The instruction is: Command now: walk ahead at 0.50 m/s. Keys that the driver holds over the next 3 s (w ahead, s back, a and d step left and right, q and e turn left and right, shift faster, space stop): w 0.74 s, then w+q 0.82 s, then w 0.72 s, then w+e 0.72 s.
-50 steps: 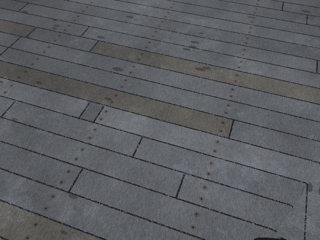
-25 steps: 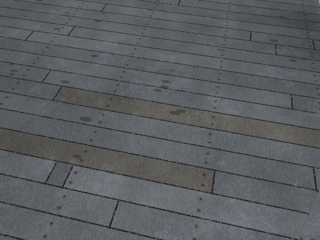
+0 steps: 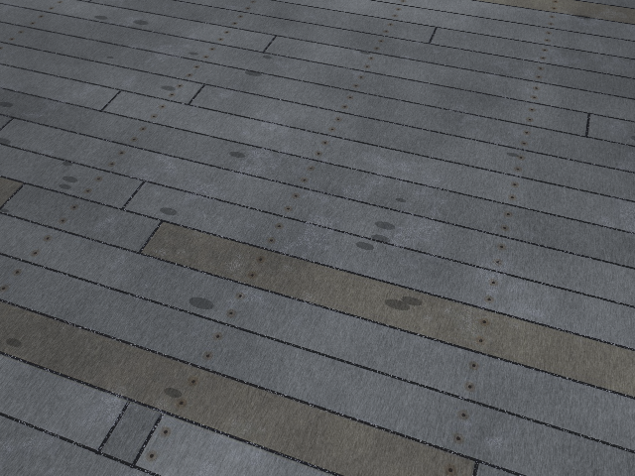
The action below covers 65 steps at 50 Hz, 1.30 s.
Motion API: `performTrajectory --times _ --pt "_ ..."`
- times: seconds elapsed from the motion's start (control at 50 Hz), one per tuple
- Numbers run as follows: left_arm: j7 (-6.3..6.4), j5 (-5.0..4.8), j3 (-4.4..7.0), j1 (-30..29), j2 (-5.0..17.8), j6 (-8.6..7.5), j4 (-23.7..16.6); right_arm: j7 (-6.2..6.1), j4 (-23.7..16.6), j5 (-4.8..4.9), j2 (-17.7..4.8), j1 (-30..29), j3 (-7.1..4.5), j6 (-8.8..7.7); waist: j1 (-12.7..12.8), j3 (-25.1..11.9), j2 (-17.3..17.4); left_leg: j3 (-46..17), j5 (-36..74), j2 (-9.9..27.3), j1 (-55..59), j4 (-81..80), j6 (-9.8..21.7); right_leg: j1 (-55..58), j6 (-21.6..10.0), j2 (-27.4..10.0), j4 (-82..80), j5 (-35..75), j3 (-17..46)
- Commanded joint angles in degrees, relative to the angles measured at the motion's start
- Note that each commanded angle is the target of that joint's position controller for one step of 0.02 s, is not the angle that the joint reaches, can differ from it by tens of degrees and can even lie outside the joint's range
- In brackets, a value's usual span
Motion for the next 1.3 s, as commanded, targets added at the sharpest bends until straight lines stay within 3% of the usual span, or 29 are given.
performTrajectory --times 0.02,0.1,0.14,0.16,0.18,0.2,0.22,0.24,0.26,0.28,0.32,0.4,0.52,0.62,0.68,0.72,0.74,0.76,0.78,0.8,0.84,0.88,0.94,1.06,1.14,1.2,1.24,1.28,1.3 --pt "0.53 -0.49 1.98 2.2 9.7 -0.12 -1.3 0.83 -4.5 0.39 -2.4 -7.6 0.06 -0.87 0.4 5.5 -5.6 1.5 1.9 -1.5 -0.4 -6.1 0.2 -0.2 -8.3 -15.8 -4.0 12.6 6.4" --pt "1.01 -0.9 2.8 2.6 10.7 1.09 -0.1 2.06 -5.8 0.56 -3.7 -8.9 0.04 -1.63 -0.7 5.7 -6.6 1.6 -4.0 -2.7 1.7 -10.7 2.3 6.4 -7.1 -18.8 0.6 18.5 6.6" --pt "1.15 -0.92 3.16 0.5 11.6 1.61 -0.5 2.08 -4.2 0.37 -6.2 -2.4 -1.17 -1.9 -4.7 1.5 -8.2 4.3 -7.2 -5.9 12.6 -11.6 4.1 7.0 -5.6 -17.9 8.1 34.9 5.4" --pt "1.14 -0.78 2.79 -0.5 10.6 1.95 -0.8 1.81 -1.2 0.18 -8.6 6.8 -2.57 -1.87 -9.0 -3.8 -7.5 5.7 -6.7 -7.8 25.0 -11.9 5.6 4.2 -4.1 -14.9 18.6 40.4 3.1" --pt "1.15 0.01 1.95 -0.3 8.9 2.06 -2.1 1.3 1.3 -0.49 -12.5 17.7 -3.85 -1.81 -12.4 -12.1 -2.4 -3.8 -5.1 0.6 43.6 -9.3 8.9 -8.0 -2.1 -11.6 35.6 27.7 0.9" --pt "0.4 0.23 -0.3 6.8 1.1 0.78 -2.6 1.31 2.9 -0.63 -16.9 22.8 -4.74 -1.56 -9.0 -20.0 12.8 -32.0 -16.2 14.2 64.1 -15.6 18.7 -31.9 2.1 -0.3 57.7 -7.7 2.0" --pt "0.04 -0.9 0.5 3.9 5.1 -0.83 -2.0 1.27 2.6 -0.24 -12.1 22.4 -3.16 -1.52 -10.5 -21.7 10.7 -40.4 -21.6 14.6 64.5 -21.9 17.9 -38.8 1.2 -0.9 66.0 -20.4 10.8" --pt "-0.16 -2.36 1.5 -1.7 8.8 -1.76 -4.0 1.01 1.7 -0.02 -9.6 17.3 -2.39 -1.74 -10.0 -13.6 8.0 -32.2 -21.0 12.9 57.8 -22.5 15.0 -43.4 0.0 -4.1 68.3 -17.1 10.6" --pt "0.19 -2.5 1.52 -5.5 9.3 -2.05 -5.0 0.89 0.4 -0.31 -7.9 12.4 -1.76 -1.82 -8.4 -8.6 2.9 -24.9 -16.4 11.0 48.8 -23.6 13.4 -42.2 -0.4 -7.4 66.2 -11.6 8.8" --pt "0.65 -1.67 1.98 -7.4 9.1 -1.81 -5.3 1.07 0.1 -0.98 -6.1 9.0 -1.22 -1.98 -6.6 -4.6 0.2 -19.7 -11.7 9.1 40.1 -25.5 12.7 -39.6 -0.4 -9.5 62.3 -7.8 8.0" --pt "0.94 -1.19 2.26 -4.9 7.1 -0.21 -4.8 1.4 0.6 -1.68 -4.0 7.6 -0.54 -2.33 -3.4 -2.8 2.2 -14.3 -9.1 6.5 32.2 -28.8 12.0 -33.4 -0.6 -11.6 57.7 -4.6 8.6" --pt "1.21 -0.41 2.32 -9.1 6.0 1.22 -6.3 0.29 2.2 -1.2 -7.4 11.0 -1.27 -2.53 -3.2 1.1 0.4 -9.3 -5.7 6.1 29.6 -33.2 13.1 -37.3 1.4 -12.7 47.4 2.2 7.5" --pt "0.16 -0.53 1.67 -20.3 4.6 0.76 -9.2 -0.74 3.8 -0.36 -8.0 16.0 -1.21 -1.85 -6.4 3.5 0.7 -2.3 -3.4 3.3 32.9 -34.0 10.1 -37.1 2.4 -10.0 28.1 17.7 4.8" --pt "-1.35 -1.13 1.05 -27.5 4.9 0.22 -12.0 -0.85 6.2 0.04 -8.6 20.5 -1.6 -0.66 -8.5 5.9 1.0 -2.2 -2.4 6.5 41.6 -30.5 9.8 -38.4 1.3 -8.4 20.6 14.4 4.0" --pt "-2.1 -1.25 1.63 -24.9 7.0 -0.36 -12.2 -1.18 6.4 0.23 -9.8 19.3 -2.19 0.17 -5.8 4.2 2.7 -2.4 8.1 8.2 45.1 -25.3 8.3 -32.7 -1.1 -6.6 18.2 8.3 3.0" --pt "-1.75 -0.8 3.84 -10.9 10.9 -0.5 -8.0 -1.25 5.6 0.4 -9.0 16.8 -1.87 0.66 1.3 -4.1 2.4 1.1 23.0 4.3 41.8 -9.9 5.9 -12.7 -3.9 -3.2 16.7 8.8 0.3" --pt "-1.18 -0.05 5.16 0.2 15.2 -0.45 -5.5 -1.25 4.3 -0.47 -7.2 17.0 -0.96 0.65 4.7 -12.7 -3.5 3.8 9.5 0.8 29.8 7.8 3.7 5.7 -7.6 -12.7 18.5 9.7 11.1" --pt "-1.31 -0.06 5.85 3.7 19.2 -0.22 -4.3 -0.54 3.9 -0.56 1.0 24.0 1.39 -0.65 1.1 -19.9 -18.8 2.7 -29.2 -10.4 6.1 28.2 0.1 25.0 -16.8 -26.2 11.8 -0.9 38.7" --pt "-1.2 -0.28 4.22 3.5 13.5 -0.2 -4.7 -0.22 4.7 0.96 -4.4 20.8 0.19 -2.0 3.2 -19.9 -14.5 -6.1 -36.6 -8.8 -0.4 36.1 1.0 24.3 -15.6 -25.9 7.2 -7.2 43.7" --pt "-0.89 -0.27 3.42 -1.5 10.9 -0.44 -5.7 -0.13 2.9 2.37 -7.8 15.3 -0.78 -2.72 2.8 -11.5 -11.9 -5.9 -32.4 -5.9 -4.3 37.6 2.1 17.1 -12.5 -24.3 6.5 -5.1 34.4" --pt "-0.95 0.46 2.29 -9.2 7.3 -0.94 -6.8 -0.95 2.3 1.6 -7.3 11.1 -1.29 -2.23 -0.7 -3.6 -5.8 -4.2 -23.4 -0.9 0.2 31.7 2.2 1.3 -9.5 -20.4 3.0 3.1 21.7" --pt "-1.1 1.19 1.8 -10.6 5.4 -1.45 -6.1 -1.01 3.1 1.4 -4.9 13.9 -1.56 -0.37 -3.6 -1.8 -7.7 -5.0 -19.9 0.9 5.9 28.1 2.3 -5.7 -8.2 -18.2 -0.5 5.3 15.3" --pt "-0.33 1.23 2.4 -9.1 7.6 -1.85 -4.9 -1.08 2.2 1.29 -3.3 12.4 -1.63 1.22 -4.5 1.1 -6.3 -5.6 -15.4 1.2 3.1 24.0 1.6 -8.1 -8.4 -18.3 -3.6 9.8 9.1" --pt "1.21 1.17 2.62 -7.3 9.0 -1.45 -4.3 0.33 -1.1 0.41 -2.8 3.8 -1.51 1.04 -2.7 3.9 -5.3 -2.7 0.6 -0.3 0.4 7.3 0.7 -5.7 -5.9 -16.2 -5.1 15.0 -2.1" --pt "1.72 0.46 3.0 -2.4 10.1 -0.38 -2.9 1.67 -4.8 0.27 -1.4 -4.0 -0.51 1.07 0.2 6.6 -4.0 1.1 0.5 -1.1 -2.0 -0.4 1.6 1.7 -5.5 -18.2 -3.5 18.2 -5.6" --pt "1.82 -0.2 3.51 -1.7 11.3 0.98 -2.8 2.87 -7.5 0.5 -1.9 -6.3 -0.47 1.17 -0.1 6.8 -5.0 4.4 -6.4 -2.8 -1.7 -3.2 3.2 7.5 -4.8 -20.0 1.4 28.6 -7.6" --pt "2.19 -0.69 4.01 -3.3 13.2 1.72 -3.7 3.38 -8.3 0.62 -3.9 -3.6 -1.4 1.34 -2.9 3.5 -7.5 7.9 -12.4 -6.4 5.7 -3.1 5.3 8.8 -3.7 -20.3 8.8 48.3 -9.1" --pt "2.47 -1.03 4.16 -5.7 14.4 2.52 -4.6 3.12 -5.9 0.97 -8.6 9.6 -3.93 1.41 -10.6 -3.7 -8.2 9.4 -12.3 -11.0 24.0 -6.9 8.6 4.9 -1.5 -18.3 27.0 56.6 -10.6" --pt "2.55 -0.48 3.83 -5.9 13.8 2.16 -5.6 1.93 -3.7 0.83 -13.5 18.9 -6.07 1.8 -14.6 -8.9 -3.7 0.3 -11.5 -7.2 41.5 -9.6 11.6 -8.0 1.2 -15.9 43.7 41.5 -10.6"
Next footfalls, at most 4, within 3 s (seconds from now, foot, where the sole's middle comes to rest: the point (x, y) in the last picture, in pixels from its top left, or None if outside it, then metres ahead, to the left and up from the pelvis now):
0.18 left None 0.30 0.15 -0.78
0.74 right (404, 434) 0.60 -0.09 -0.78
1.30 left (290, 322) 0.88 0.18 -0.78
1.78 right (326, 220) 1.23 0.11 -0.78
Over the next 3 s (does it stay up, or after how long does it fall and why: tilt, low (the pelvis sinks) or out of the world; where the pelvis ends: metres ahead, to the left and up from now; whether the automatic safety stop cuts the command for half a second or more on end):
stays up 1.62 0.41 -0.01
